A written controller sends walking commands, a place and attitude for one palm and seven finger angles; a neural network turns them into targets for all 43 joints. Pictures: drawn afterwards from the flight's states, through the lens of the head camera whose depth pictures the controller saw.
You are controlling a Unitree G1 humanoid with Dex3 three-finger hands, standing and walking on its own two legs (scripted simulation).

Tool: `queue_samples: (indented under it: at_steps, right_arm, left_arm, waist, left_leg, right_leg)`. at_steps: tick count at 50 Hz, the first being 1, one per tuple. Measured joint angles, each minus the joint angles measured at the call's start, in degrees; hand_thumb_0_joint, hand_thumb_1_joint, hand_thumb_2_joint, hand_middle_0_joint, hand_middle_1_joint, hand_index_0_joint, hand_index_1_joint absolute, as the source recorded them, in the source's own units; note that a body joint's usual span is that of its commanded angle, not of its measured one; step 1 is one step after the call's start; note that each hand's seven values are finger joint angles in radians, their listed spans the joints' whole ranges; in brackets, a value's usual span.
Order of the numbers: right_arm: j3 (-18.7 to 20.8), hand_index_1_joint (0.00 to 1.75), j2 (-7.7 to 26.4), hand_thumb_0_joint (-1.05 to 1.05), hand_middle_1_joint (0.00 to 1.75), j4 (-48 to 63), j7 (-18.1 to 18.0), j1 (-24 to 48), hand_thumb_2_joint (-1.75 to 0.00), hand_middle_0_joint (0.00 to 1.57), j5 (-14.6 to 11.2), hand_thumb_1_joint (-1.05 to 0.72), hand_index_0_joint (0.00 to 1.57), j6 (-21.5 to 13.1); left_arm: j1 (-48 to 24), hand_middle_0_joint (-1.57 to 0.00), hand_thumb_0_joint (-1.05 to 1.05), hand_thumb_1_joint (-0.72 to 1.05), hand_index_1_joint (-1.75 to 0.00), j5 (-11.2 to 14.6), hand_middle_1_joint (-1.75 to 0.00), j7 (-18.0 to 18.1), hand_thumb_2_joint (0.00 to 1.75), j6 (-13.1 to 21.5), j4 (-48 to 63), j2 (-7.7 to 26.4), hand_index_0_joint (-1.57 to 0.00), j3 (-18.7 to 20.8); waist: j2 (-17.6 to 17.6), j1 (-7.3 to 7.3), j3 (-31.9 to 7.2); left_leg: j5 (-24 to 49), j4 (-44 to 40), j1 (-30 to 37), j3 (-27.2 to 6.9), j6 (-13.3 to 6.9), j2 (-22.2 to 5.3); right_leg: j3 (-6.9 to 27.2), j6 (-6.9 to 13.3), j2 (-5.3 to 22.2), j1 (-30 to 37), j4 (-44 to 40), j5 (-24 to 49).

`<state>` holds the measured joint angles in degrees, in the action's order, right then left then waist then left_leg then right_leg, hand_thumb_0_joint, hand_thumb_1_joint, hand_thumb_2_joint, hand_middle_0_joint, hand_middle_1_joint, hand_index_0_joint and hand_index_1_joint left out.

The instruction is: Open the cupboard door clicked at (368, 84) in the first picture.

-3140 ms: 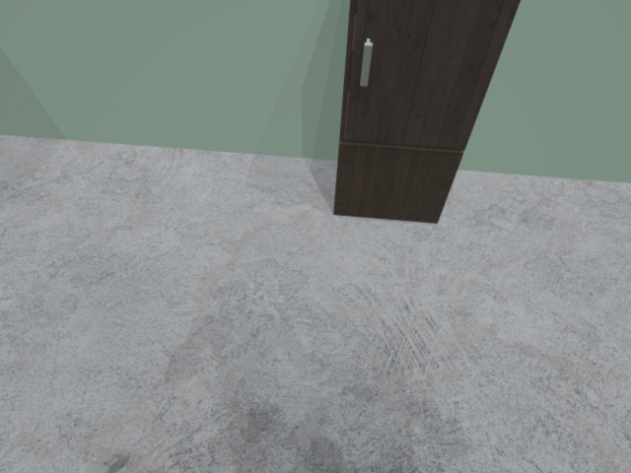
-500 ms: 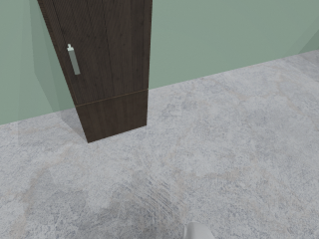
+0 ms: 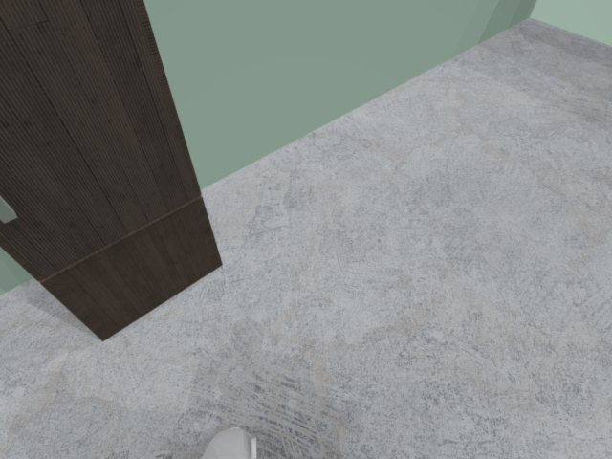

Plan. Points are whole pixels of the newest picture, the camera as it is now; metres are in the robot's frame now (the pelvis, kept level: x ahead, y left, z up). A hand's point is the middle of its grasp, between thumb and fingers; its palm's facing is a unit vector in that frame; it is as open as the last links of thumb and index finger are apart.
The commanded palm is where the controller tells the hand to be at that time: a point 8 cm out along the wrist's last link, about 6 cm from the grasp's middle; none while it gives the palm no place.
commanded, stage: turn to face it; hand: left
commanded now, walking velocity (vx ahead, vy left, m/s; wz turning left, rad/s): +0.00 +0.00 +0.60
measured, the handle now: out of the picture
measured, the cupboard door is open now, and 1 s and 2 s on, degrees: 0 0 0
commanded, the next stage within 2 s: take the last steps up to it in 1.14 s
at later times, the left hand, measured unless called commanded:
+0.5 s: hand out of the picture +0.04 +0.26 -0.16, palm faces +0.25 -0.94 -0.24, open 7.4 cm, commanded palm none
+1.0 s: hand out of the picture -0.06 +0.20 -0.15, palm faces +0.52 -0.82 -0.24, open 7.4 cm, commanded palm none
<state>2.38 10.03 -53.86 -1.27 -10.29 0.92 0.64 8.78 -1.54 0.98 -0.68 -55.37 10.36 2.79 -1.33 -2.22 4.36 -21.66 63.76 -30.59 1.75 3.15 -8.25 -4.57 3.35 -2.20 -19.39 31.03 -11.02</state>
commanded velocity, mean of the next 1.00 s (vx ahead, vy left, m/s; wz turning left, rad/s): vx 0.00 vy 0.00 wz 0.53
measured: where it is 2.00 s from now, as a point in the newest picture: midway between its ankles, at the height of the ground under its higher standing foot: outside the picture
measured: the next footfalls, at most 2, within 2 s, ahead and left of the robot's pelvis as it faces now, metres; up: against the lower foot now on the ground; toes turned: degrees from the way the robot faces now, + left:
left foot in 0.12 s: +0.09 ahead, +0.14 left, +0.00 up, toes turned +10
right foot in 0.66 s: +0.07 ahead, -0.11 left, +0.00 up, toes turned +19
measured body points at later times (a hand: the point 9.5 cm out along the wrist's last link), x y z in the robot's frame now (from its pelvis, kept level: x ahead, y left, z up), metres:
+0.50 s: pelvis +0.02 +0.04 +0.02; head +0.06 +0.07 +0.46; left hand +0.03 +0.31 -0.14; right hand +0.10 -0.19 -0.13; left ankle +0.05 +0.14 -0.73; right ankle +0.02 -0.13 -0.67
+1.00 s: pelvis -0.02 +0.00 +0.01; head +0.01 +0.01 +0.46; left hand -0.09 +0.24 -0.13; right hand +0.19 -0.19 -0.13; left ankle -0.09 +0.12 -0.69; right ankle +0.04 -0.12 -0.73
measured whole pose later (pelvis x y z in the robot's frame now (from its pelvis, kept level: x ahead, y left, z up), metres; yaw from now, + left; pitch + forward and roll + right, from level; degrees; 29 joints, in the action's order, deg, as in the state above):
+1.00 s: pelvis -0.02 +0.00 +0.01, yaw +31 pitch -1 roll +1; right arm 4.9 15.2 -54.2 1.3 -9.4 0.8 4.7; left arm 13.1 -2.0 0.7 -0.7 -52.5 10.5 1.9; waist 0.2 0.5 4.4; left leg -25.2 48.9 -22.0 2.4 3.8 -2.8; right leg -10.3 -1.6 8.2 -11.6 31.5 -17.9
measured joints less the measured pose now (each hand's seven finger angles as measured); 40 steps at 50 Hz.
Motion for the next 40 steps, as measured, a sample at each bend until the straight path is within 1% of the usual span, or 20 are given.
queue_samples:
  at_steps: [3,6,7,8,9,10,11,13,15,18,23,28,31,32,33,34,35,36,38,40]
  right_arm:
    - [-0.33,0.30,-0.06,0.00,0.30,-0.21,0.36,-0.33,-0.90,0.19,-0.19,-0.92,0.19,-0.37]
    - [-0.73,0.30,-0.49,0.00,0.30,-1.38,0.79,-2.28,-0.90,0.19,-0.34,-0.92,0.19,-0.40]
    - [-0.56,0.30,-0.82,0.00,0.30,-1.99,0.72,-2.77,-0.90,0.19,-0.34,-0.92,0.19,-0.40]
    - [-0.57,0.30,-1.18,0.00,0.30,-2.44,0.77,-3.15,-0.89,0.20,-0.17,-0.93,0.19,-0.18]
    - [-0.69,0.30,-1.32,0.00,0.30,-2.53,0.92,-3.51,-0.89,0.20,0.08,-0.94,0.20,0.09]
    - [-0.78,0.30,-1.37,0.00,0.30,-2.57,0.97,-3.70,-0.89,0.20,0.34,-0.94,0.20,0.21]
    - [-0.83,0.30,-1.40,0.00,0.30,-2.55,0.89,-3.84,-0.89,0.20,0.48,-0.94,0.20,0.22]
    - [-0.89,0.30,-1.33,0.00,0.30,-2.32,0.74,-4.01,-0.89,0.20,0.50,-0.94,0.20,0.21]
    - [-0.83,0.30,-1.15,0.00,0.30,-2.17,0.66,-3.95,-0.89,0.20,0.37,-0.93,0.20,0.15]
    - [-0.45,0.30,-0.82,0.00,0.30,-1.79,0.63,-3.89,-0.89,0.20,0.23,-0.93,0.20,0.03]
    - [0.42,0.30,-0.17,0.00,0.30,-1.46,0.78,-4.16,-0.89,0.20,0.17,-0.92,0.20,0.27]
    - [1.34,0.30,1.15,0.00,0.30,-1.70,1.06,-4.33,-0.89,0.20,0.30,-0.91,0.20,1.43]
    - [2.03,0.30,2.18,0.01,0.30,-1.72,1.34,-4.17,-0.89,0.20,0.29,-0.91,0.20,2.25]
    - [2.29,0.30,2.49,0.01,0.30,-1.60,1.46,-4.22,-0.89,0.20,0.18,-0.91,0.20,2.54]
    - [2.62,0.30,2.86,0.01,0.30,-1.47,1.58,-4.18,-0.89,0.20,-0.01,-0.91,0.20,2.85]
    - [3.04,0.30,3.39,0.01,0.30,-1.54,1.58,-3.86,-0.89,0.20,-0.08,-0.91,0.20,3.22]
    - [3.37,0.30,3.88,0.01,0.30,-1.53,1.62,-3.71,-0.89,0.20,0.06,-0.91,0.20,3.54]
    - [3.62,0.30,4.38,0.01,0.30,-1.44,1.79,-3.64,-0.89,0.20,0.26,-0.91,0.20,3.82]
    - [3.93,0.30,5.17,0.01,0.30,-1.20,2.23,-3.26,-0.89,0.20,0.50,-0.91,0.20,4.07]
    - [4.02,0.30,5.61,0.01,0.30,-0.71,2.56,-2.88,-0.89,0.20,0.48,-0.91,0.20,3.88]
  left_arm:
    - [0.60,-0.20,0.00,0.92,-0.30,-0.21,-0.30,-0.08,0.90,-0.02,-0.48,-0.12,-0.20,-0.35]
    - [1.10,-0.20,0.00,0.92,-0.30,0.06,-0.30,-0.12,0.90,-0.08,-0.12,-0.15,-0.20,-0.50]
    - [1.20,-0.20,0.00,0.91,-0.30,0.26,-0.30,-0.13,0.90,-0.23,0.00,0.06,-0.20,-0.42]
    - [1.35,-0.20,0.00,0.91,-0.30,0.47,-0.30,-0.10,0.90,-0.51,0.10,0.35,-0.20,-0.20]
    - [1.66,-0.20,0.00,0.91,-0.30,0.57,-0.30,-0.09,0.90,-0.79,0.21,0.53,-0.20,-0.02]
    - [1.95,-0.20,0.00,0.91,-0.30,0.50,-0.30,-0.08,0.90,-1.06,0.15,0.66,-0.20,0.17]
    - [2.12,-0.20,0.00,0.91,-0.30,0.36,-0.30,-0.13,0.90,-1.32,-0.04,0.79,-0.20,0.36]
    - [2.29,-0.20,0.00,0.91,-0.30,0.23,-0.30,-0.35,0.90,-1.68,-0.36,1.06,-0.20,0.81]
    - [2.56,-0.20,0.00,0.91,-0.30,0.27,-0.30,-0.50,0.90,-1.66,-0.53,1.42,-0.20,1.19]
    - [3.00,-0.20,0.00,0.91,-0.30,0.43,-0.30,-0.37,0.90,-1.82,-0.74,2.07,-0.19,1.63]
    - [1.95,-0.20,0.00,0.91,-0.30,0.73,-0.30,-0.03,0.90,-2.53,-0.82,3.08,-0.19,2.12]
    - [-0.77,-0.20,0.00,0.91,-0.30,1.15,-0.30,0.09,0.90,-2.48,0.75,2.72,-0.19,1.86]
    - [-1.78,-0.20,0.00,0.91,-0.30,1.40,-0.30,0.08,0.90,-1.83,2.19,2.04,-0.19,1.35]
    - [-1.71,-0.20,0.00,0.91,-0.30,1.42,-0.30,0.05,0.90,-1.48,2.77,1.89,-0.19,1.18]
    - [-1.49,-0.20,0.00,0.91,-0.30,1.19,-0.30,0.11,0.90,-1.04,3.24,1.68,-0.19,1.07]
    - [-1.36,-0.20,0.00,0.91,-0.30,0.83,-0.30,0.22,0.90,-0.86,3.40,1.14,-0.19,0.83]
    - [-1.00,-0.20,0.00,0.91,-0.30,0.65,-0.30,0.28,0.90,-0.96,3.59,0.71,-0.20,0.38]
    - [-0.46,-0.20,0.00,0.91,-0.30,0.56,-0.30,0.34,0.90,-1.04,3.71,0.28,-0.20,0.09]
    - [0.69,-0.20,0.00,0.91,-0.30,0.52,-0.30,0.37,0.90,-1.03,3.75,-0.25,-0.20,-0.24]
    - [1.44,-0.20,0.00,0.91,-0.30,0.43,-0.30,0.37,0.90,-0.84,3.56,-0.49,-0.20,-0.43]
  waist:
    - [-0.24,0.49,-2.37]
    - [0.15,1.15,-4.27]
    - [1.06,1.23,-4.69]
    - [2.33,1.56,-4.89]
    - [3.06,1.99,-5.01]
    - [3.39,2.16,-4.94]
    - [3.51,2.13,-4.71]
    - [3.36,2.05,-3.90]
    - [3.02,2.18,-2.96]
    - [2.38,1.95,-1.77]
    - [1.51,0.86,-0.51]
    - [-0.04,-0.19,-0.30]
    - [-1.00,-0.45,-0.83]
    - [-1.07,-0.34,-1.27]
    - [-1.20,-0.08,-1.68]
    - [-1.88,0.07,-1.71]
    - [-2.21,0.08,-1.94]
    - [-2.38,0.06,-2.28]
    - [-2.29,0.15,-2.72]
    - [-1.92,-0.03,-2.65]
  left_leg:
    - [1.03,-11.20,3.68,0.22,-0.68,1.09]
    - [4.44,-23.42,10.02,1.17,-1.12,2.41]
    - [3.34,-25.01,11.04,1.24,-2.93,3.34]
    - [2.95,-24.86,11.14,1.29,-4.06,4.41]
    - [3.01,-24.93,11.21,1.37,-4.76,5.02]
    - [3.50,-25.68,11.45,1.36,-5.21,5.42]
    - [4.49,-27.06,11.81,1.18,-5.42,5.81]
    - [6.67,-30.45,12.50,0.54,-5.84,6.56]
    - [8.73,-33.76,13.04,0.03,-6.23,7.17]
    - [11.01,-37.00,13.25,-0.94,-6.48,7.90]
    - [12.80,-38.35,12.35,-3.44,-6.30,9.26]
    - [14.08,-37.77,10.68,-6.95,-5.32,10.62]
    - [14.58,-36.70,9.42,-9.08,-4.19,11.65]
    - [14.50,-35.87,8.78,-9.62,-3.69,12.20]
    - [12.83,-33.79,7.68,-9.77,-3.22,12.60]
    - [7.41,-29.51,6.15,-9.55,-2.50,12.62]
    - [2.50,-23.57,4.24,-8.53,-2.09,12.78]
    - [0.17,-17.41,2.42,-7.34,-1.87,12.73]
    - [-0.24,-6.84,-0.12,-4.93,-1.19,11.65]
    - [1.01,-0.47,-1.06,-3.34,-0.42,9.93]
  right_leg:
    - [-0.79,-1.08,0.68,1.93,-0.87,-0.78]
    - [-2.72,-2.55,1.72,3.13,1.01,-3.16]
    - [-3.21,-3.15,2.70,2.98,2.53,-4.37]
    - [-3.06,-3.75,3.67,2.77,3.99,-6.40]
    - [-2.50,-4.36,4.02,2.06,6.33,-9.79]
    - [-1.76,-4.82,4.08,0.84,10.13,-12.71]
    - [-0.91,-5.13,4.07,-0.59,14.54,-14.16]
    - [0.57,-5.58,4.09,-3.30,22.23,-14.23]
    - [1.69,-6.16,4.36,-5.20,26.69,-12.97]
    - [3.00,-7.17,4.81,-6.11,28.00,-12.50]
    - [4.59,-8.20,4.93,-4.83,23.82,-14.01]
    - [5.30,-7.74,3.62,-1.81,15.83,-14.65]
    - [5.08,-6.98,2.64,2.03,6.92,-11.95]
    - [4.75,-6.57,2.64,4.09,2.19,-9.77]
    - [4.28,-4.70,2.86,5.45,-1.31,-7.29]
    - [3.53,-3.56,2.86,5.54,-1.07,-6.13]
    - [2.76,-3.16,3.29,5.78,-0.60,-6.03]
    - [2.00,-3.12,3.86,6.36,-0.81,-6.08]
    - [0.92,-3.36,4.89,7.72,-2.05,-5.81]
    - [-0.24,-3.48,5.79,8.70,-2.84,-5.47]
